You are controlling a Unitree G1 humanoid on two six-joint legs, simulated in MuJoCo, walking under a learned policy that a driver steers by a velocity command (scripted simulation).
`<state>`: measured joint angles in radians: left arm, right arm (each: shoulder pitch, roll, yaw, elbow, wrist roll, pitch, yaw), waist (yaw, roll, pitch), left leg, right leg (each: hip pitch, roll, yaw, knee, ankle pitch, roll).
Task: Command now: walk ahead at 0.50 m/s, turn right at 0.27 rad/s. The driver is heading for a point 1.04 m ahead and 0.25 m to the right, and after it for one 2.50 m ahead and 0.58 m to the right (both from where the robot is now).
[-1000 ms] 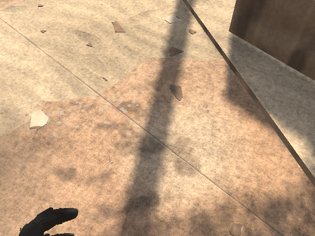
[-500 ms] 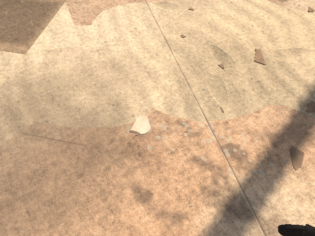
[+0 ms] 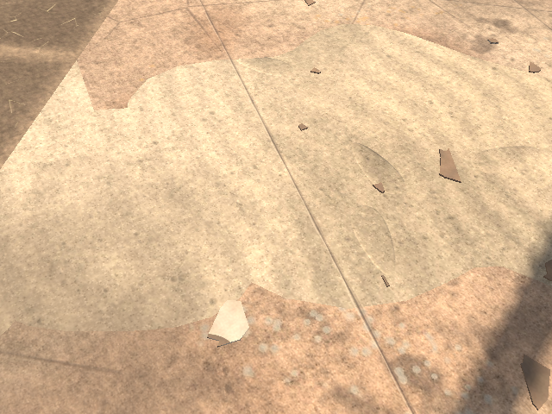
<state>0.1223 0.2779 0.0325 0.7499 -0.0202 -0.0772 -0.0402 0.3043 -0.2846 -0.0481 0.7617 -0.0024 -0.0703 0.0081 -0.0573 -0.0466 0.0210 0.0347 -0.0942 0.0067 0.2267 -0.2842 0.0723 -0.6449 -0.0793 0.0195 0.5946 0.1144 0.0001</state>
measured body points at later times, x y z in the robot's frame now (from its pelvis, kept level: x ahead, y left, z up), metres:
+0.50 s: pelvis +0.30 -0.05 +0.00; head +0.33 -0.07 +0.45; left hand +0.43 +0.22 -0.11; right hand +0.45 -0.34 -0.08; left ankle +0.51 +0.07 -0.70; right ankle +0.21 -0.12 -0.74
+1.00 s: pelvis +0.56 -0.12 +0.00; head +0.59 -0.13 +0.45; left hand +0.87 -0.03 -0.08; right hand +0.41 -0.36 -0.13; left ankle +0.52 +0.04 -0.74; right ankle +0.63 -0.32 -0.71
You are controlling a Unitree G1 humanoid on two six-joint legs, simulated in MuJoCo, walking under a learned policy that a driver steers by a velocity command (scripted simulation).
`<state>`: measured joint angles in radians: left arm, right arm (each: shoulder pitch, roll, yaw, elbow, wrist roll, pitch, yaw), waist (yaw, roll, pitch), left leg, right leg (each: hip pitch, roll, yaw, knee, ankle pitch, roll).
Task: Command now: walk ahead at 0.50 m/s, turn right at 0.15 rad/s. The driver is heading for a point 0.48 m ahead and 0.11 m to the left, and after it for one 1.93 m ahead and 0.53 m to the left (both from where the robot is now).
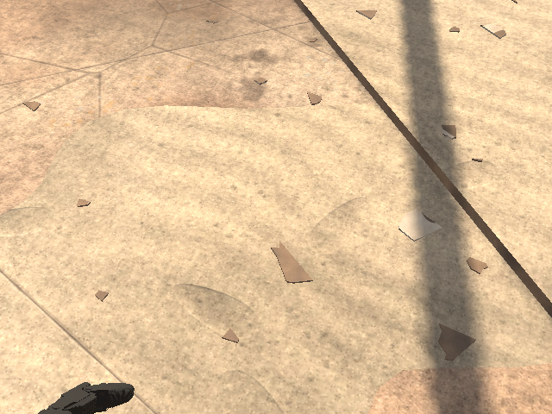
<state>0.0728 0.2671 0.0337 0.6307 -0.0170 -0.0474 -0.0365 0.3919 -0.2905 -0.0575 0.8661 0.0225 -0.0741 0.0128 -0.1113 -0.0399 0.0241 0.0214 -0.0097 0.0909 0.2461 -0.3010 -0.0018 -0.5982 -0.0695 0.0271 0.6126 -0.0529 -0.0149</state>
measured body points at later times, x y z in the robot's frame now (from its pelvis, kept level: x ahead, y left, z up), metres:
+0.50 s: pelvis +0.27 -0.02 +0.00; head +0.29 -0.01 +0.45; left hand +0.24 +0.27 -0.13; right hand +0.50 -0.22 -0.10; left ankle +0.42 +0.16 -0.70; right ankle +0.17 -0.13 -0.74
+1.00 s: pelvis +0.45 +0.05 +0.00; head +0.48 +0.08 +0.45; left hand +0.48 +0.37 -0.10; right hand +0.71 -0.14 -0.09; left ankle +0.44 +0.14 -0.74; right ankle +0.60 -0.06 -0.71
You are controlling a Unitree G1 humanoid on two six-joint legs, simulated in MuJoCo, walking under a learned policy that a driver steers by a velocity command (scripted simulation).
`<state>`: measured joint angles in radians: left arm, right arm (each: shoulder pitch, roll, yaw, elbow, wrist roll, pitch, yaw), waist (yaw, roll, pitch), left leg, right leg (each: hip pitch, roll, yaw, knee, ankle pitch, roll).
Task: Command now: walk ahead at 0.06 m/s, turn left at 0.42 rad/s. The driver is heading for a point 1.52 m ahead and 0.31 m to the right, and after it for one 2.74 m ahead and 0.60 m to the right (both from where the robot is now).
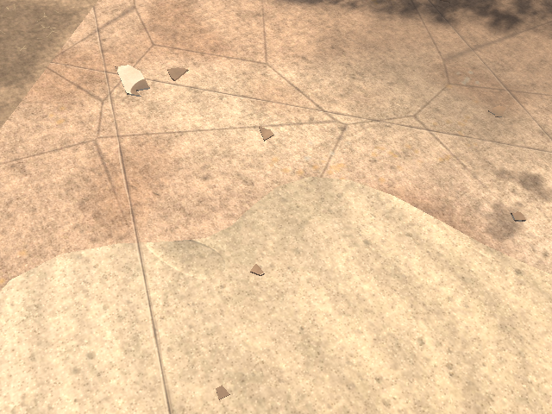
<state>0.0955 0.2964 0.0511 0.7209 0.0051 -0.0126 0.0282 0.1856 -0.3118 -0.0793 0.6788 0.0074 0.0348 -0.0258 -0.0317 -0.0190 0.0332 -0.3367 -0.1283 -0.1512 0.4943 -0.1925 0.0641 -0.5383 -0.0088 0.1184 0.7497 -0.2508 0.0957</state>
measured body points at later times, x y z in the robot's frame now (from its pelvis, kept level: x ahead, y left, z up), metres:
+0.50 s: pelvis +0.03 -0.02 +0.00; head +0.06 -0.01 +0.45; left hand +0.17 +0.26 -0.11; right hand +0.16 -0.30 -0.11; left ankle +0.01 +0.12 -0.74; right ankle +0.04 -0.14 -0.71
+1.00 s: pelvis +0.06 -0.07 +0.01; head +0.08 -0.10 +0.46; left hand +0.23 +0.18 -0.08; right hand +0.14 -0.39 -0.09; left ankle +0.18 +0.08 -0.69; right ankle +0.02 -0.15 -0.74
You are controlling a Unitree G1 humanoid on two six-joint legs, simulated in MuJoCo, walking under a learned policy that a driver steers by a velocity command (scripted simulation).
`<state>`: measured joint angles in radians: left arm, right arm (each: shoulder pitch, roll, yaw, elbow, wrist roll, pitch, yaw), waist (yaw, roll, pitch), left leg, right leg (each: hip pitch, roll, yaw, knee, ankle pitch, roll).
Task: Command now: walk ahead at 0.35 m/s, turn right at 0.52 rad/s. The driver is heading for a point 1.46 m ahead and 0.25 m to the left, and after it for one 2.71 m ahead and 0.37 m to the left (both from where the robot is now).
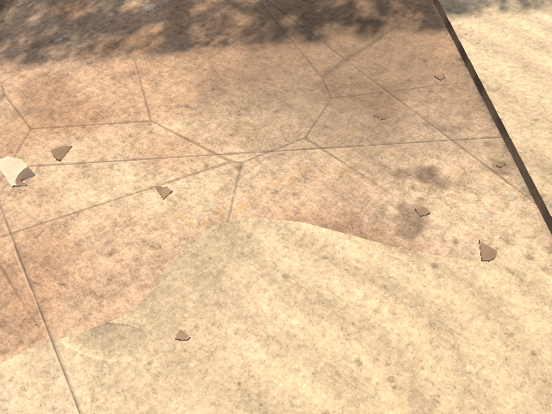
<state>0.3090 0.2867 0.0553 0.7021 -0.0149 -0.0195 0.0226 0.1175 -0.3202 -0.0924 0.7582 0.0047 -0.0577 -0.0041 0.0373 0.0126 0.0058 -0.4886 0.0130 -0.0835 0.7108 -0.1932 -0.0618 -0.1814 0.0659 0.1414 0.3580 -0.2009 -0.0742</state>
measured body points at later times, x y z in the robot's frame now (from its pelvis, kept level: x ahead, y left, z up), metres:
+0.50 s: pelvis +0.20 +0.03 +0.00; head +0.23 +0.04 +0.44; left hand +0.43 +0.25 -0.09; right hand +0.15 -0.24 -0.13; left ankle +0.12 +0.15 -0.75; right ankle +0.33 -0.14 -0.71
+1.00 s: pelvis +0.46 -0.01 -0.01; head +0.48 +0.01 +0.44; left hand +0.43 +0.29 -0.13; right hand +0.71 -0.22 -0.09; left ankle +0.59 +0.17 -0.70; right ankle +0.40 -0.13 -0.75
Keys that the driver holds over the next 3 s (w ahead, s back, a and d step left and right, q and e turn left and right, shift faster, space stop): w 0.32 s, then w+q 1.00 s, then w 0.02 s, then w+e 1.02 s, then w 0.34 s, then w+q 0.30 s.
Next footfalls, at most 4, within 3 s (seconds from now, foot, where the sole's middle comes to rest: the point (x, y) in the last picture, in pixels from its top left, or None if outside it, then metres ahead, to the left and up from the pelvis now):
0.18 left None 0.16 0.15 -0.79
0.62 right None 0.44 -0.13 -0.79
1.14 left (246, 342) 0.68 0.18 -0.79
1.68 right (277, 230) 1.04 0.11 -0.79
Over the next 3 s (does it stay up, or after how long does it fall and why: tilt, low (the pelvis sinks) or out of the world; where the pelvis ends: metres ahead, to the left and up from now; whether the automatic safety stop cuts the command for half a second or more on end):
stays up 1.55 0.18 -0.01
